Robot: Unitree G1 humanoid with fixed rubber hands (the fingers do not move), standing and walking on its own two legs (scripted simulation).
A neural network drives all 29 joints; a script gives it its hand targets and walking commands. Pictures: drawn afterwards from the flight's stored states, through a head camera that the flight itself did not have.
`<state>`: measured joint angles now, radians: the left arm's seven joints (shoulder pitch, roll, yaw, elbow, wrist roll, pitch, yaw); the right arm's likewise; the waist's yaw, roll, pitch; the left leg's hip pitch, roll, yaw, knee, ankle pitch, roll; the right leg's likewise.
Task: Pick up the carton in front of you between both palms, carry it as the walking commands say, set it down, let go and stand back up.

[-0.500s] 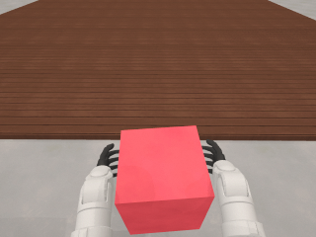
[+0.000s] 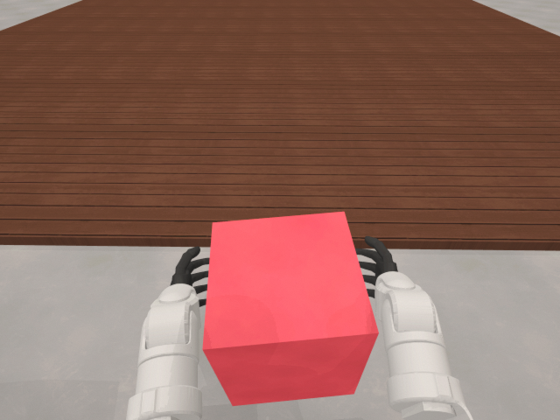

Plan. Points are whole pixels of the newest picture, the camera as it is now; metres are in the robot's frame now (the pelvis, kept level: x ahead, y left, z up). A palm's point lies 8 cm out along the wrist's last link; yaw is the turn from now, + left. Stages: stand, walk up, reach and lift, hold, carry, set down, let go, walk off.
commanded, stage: carry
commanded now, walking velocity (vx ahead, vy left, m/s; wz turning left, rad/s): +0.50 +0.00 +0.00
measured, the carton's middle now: (286, 312) +0.31 +0.00 -0.01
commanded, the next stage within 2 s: none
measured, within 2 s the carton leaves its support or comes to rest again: neither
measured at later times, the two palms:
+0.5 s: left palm (194, 224) +0.42 +0.15 +0.08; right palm (366, 212) +0.43 -0.14 +0.09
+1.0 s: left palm (197, 135) +0.74 +0.20 +0.09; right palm (321, 130) +0.72 -0.10 +0.10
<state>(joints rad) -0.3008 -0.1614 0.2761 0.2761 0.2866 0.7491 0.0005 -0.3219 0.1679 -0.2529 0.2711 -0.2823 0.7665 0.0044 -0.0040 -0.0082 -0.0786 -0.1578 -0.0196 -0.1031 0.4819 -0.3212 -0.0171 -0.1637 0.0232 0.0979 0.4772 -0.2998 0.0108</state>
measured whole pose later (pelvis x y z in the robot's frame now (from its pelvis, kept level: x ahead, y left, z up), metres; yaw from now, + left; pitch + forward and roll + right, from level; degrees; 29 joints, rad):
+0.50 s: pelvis +0.16 +0.00 -0.01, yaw +3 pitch +5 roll -1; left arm -0.19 -0.14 0.10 -0.25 0.11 1.19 0.10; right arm -0.17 0.13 -0.15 -0.32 -0.09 1.21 -0.10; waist -0.02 -0.01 -0.16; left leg -0.35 0.05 0.05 0.89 -0.50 0.01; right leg -0.32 -0.02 -0.21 0.49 -0.25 -0.05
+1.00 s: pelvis +0.45 +0.06 +0.01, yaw -1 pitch +5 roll -2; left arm -0.20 -0.14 0.12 -0.34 0.11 1.19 0.10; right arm -0.19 0.14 -0.12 -0.35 -0.09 1.18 -0.09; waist -0.05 0.00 -0.08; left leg -0.12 0.05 0.22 0.30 -0.27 0.04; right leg -0.64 -0.08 -0.11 0.87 -0.21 -0.02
